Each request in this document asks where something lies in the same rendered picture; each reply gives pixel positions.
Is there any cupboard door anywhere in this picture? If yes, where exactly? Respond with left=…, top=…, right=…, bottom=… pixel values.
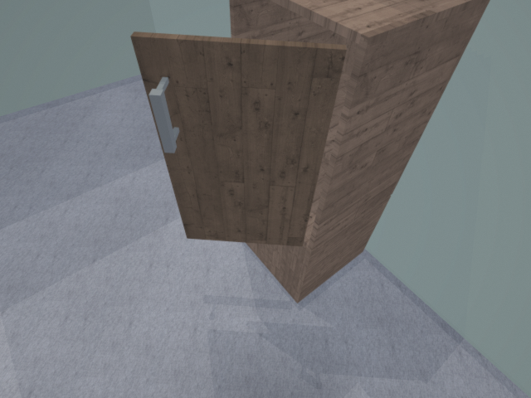
left=130, top=32, right=347, bottom=246

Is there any handle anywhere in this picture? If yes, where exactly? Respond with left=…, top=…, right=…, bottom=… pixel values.
left=149, top=77, right=179, bottom=153

